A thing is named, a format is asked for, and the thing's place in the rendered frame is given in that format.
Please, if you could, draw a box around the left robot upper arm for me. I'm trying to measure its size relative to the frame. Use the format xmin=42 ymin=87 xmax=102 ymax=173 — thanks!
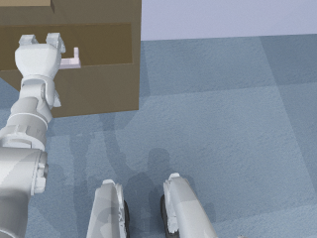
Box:
xmin=0 ymin=147 xmax=49 ymax=238

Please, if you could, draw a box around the cabinet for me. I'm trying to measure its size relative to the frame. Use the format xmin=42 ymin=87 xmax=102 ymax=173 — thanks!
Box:
xmin=0 ymin=0 xmax=142 ymax=118

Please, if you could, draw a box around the left robot hand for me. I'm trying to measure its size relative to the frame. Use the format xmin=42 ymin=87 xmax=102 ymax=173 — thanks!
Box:
xmin=15 ymin=33 xmax=66 ymax=107

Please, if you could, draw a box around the robot left thigh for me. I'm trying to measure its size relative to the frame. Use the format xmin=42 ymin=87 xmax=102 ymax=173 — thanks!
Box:
xmin=86 ymin=182 xmax=125 ymax=238

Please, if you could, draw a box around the robot right shin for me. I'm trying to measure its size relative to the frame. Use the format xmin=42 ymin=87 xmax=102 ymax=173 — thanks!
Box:
xmin=165 ymin=173 xmax=189 ymax=233

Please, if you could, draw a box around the handle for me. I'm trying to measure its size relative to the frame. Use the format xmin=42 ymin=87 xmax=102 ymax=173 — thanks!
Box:
xmin=0 ymin=0 xmax=55 ymax=16
xmin=59 ymin=47 xmax=81 ymax=69

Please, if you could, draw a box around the drawer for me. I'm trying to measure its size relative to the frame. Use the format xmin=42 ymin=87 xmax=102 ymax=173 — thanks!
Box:
xmin=0 ymin=22 xmax=133 ymax=70

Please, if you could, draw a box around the left robot forearm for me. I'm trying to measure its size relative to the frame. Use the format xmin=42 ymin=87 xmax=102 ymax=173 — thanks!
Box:
xmin=0 ymin=74 xmax=55 ymax=152

